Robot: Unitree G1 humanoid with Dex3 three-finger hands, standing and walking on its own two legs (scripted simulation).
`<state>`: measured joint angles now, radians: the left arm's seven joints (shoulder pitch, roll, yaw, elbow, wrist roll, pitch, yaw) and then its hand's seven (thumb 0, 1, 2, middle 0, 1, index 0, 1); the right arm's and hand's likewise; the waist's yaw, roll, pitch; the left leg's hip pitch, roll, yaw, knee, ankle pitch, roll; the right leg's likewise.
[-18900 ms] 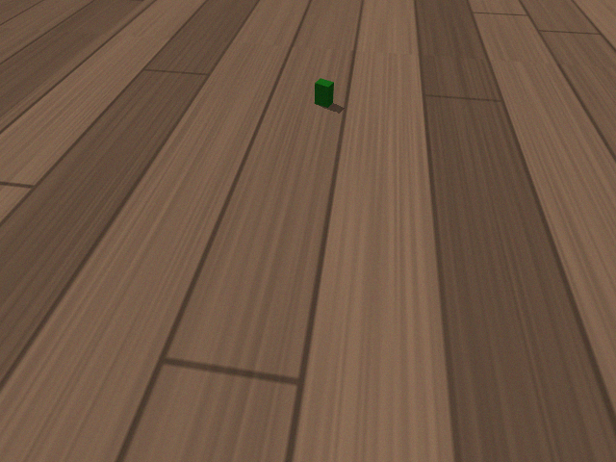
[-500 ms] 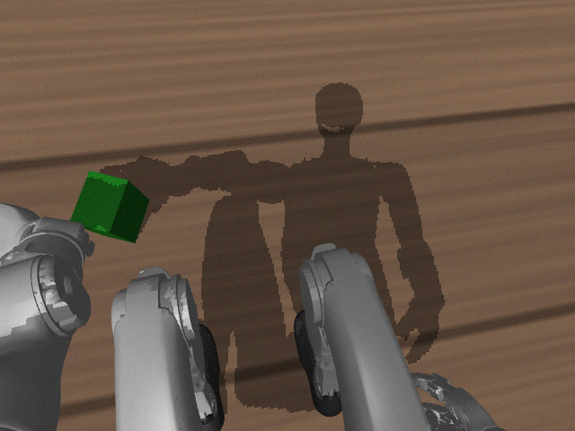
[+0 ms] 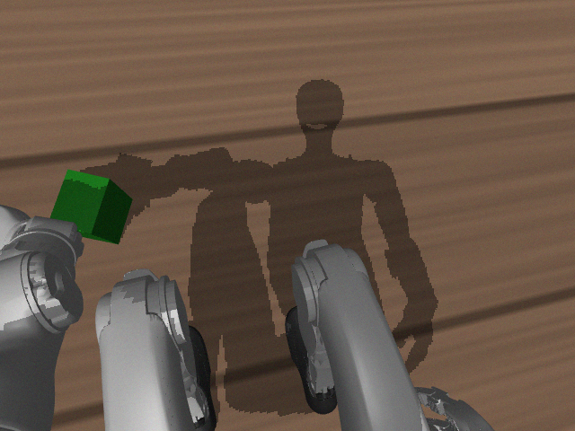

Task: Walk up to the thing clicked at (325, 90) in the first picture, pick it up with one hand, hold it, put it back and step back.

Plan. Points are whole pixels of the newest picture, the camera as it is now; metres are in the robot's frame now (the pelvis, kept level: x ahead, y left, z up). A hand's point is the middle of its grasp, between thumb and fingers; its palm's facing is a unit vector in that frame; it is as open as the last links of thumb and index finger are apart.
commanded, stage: rise first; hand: left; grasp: from above
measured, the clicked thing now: (95, 210) +0.46 +0.27 -0.28
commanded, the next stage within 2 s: approach in 1.48 s
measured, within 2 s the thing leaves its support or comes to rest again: neither
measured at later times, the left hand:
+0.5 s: hand (50, 234) +0.40 +0.30 -0.18, palm faces -0.08 -0.46 -0.88, open 12.5 cm
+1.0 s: hand (58, 229) +0.41 +0.29 -0.18, palm faces -0.08 -0.46 -0.88, open 12.7 cm
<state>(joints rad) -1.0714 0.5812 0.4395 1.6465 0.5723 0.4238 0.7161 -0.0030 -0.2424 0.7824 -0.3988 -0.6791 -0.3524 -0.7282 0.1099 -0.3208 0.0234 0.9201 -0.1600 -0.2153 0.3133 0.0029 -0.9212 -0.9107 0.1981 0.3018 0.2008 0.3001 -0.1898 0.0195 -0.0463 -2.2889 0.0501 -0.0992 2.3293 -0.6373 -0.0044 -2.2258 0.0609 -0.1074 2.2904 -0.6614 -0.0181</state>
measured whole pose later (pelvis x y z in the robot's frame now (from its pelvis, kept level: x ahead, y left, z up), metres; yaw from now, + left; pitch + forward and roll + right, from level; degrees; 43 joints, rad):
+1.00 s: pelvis +0.00 +0.00 -0.01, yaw -1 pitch +32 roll -6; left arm -1.14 0.62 0.45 1.68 0.56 0.44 0.76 0.00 -0.28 0.79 -0.37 -0.71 -0.33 -0.76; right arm 0.11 -0.33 0.05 0.94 -0.19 -0.22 0.39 0.00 -0.93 -0.91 0.20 0.30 0.20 0.30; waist -0.23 0.01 0.02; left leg -2.30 0.05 -0.13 2.37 -0.64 -0.01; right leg -2.22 0.06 -0.14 2.31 -0.66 -0.02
